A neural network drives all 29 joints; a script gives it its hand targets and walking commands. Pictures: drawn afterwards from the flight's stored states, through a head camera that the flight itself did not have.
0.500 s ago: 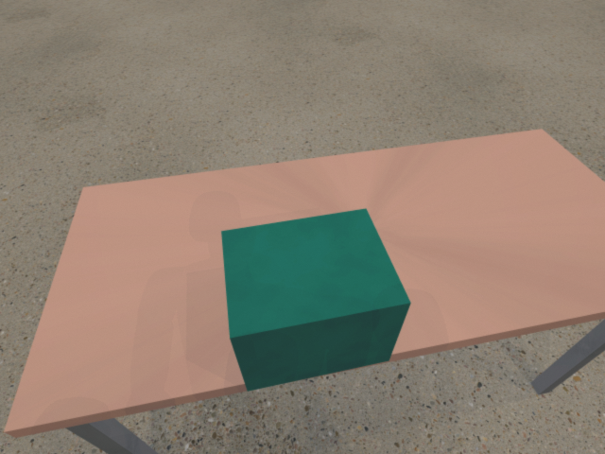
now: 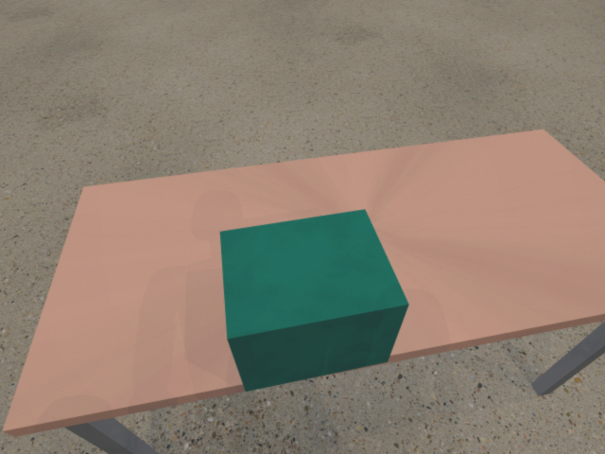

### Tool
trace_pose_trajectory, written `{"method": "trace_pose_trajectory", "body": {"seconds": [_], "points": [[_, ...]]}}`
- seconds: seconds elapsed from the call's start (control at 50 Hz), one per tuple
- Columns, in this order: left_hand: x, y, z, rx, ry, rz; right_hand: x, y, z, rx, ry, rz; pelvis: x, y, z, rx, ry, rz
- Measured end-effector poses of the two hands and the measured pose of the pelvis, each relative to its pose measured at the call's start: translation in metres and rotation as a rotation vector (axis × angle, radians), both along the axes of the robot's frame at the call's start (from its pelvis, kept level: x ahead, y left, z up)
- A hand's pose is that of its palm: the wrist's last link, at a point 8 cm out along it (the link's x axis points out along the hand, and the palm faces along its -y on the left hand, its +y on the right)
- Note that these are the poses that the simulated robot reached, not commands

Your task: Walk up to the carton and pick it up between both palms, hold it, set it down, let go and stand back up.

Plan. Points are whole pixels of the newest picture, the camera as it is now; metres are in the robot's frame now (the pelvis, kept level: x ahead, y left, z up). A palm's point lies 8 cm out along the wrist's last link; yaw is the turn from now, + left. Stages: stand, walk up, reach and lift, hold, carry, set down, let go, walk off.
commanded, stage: stand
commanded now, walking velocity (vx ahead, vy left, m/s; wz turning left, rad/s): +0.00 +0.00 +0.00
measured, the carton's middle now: (306, 298) +0.38 +0.01 -0.05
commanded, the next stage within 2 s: none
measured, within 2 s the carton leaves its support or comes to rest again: neither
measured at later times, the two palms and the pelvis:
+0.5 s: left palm out of the picture -0.01 +0.22 -0.15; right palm out of the picture -0.01 -0.23 -0.14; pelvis +0.00 +0.00 +0.00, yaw +0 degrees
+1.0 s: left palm out of the picture -0.01 +0.21 -0.15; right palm out of the picture -0.01 -0.23 -0.14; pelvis +0.00 +0.00 +0.00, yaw +1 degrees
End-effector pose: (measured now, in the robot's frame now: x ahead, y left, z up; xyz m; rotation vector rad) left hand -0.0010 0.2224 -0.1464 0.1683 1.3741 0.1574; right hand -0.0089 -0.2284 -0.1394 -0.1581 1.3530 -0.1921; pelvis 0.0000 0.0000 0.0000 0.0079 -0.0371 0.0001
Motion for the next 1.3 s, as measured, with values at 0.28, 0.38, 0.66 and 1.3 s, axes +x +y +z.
{"method": "trace_pose_trajectory", "body": {"seconds": [0.28,0.38,0.66,1.3], "points": [[-0.004,-0.004,0.000,-0.005,0.008,0.007,-0.001,-0.001,0.000,0.003,0.008,0.003,0.000,-0.002,0.000,-0.001,-0.001,0.003],[-0.005,-0.005,-0.001,-0.006,0.011,0.009,-0.001,-0.001,-0.001,0.004,0.011,0.004,0.000,-0.003,0.000,-0.002,-0.001,0.005],[-0.008,-0.007,-0.001,-0.009,0.017,0.015,-0.003,0.000,-0.001,0.006,0.018,0.007,-0.001,-0.004,0.001,-0.002,-0.001,0.008],[-0.016,-0.009,-0.001,-0.015,0.030,0.023,-0.007,0.001,-0.001,0.010,0.029,0.010,-0.003,-0.004,0.001,-0.003,-0.002,0.014]]}}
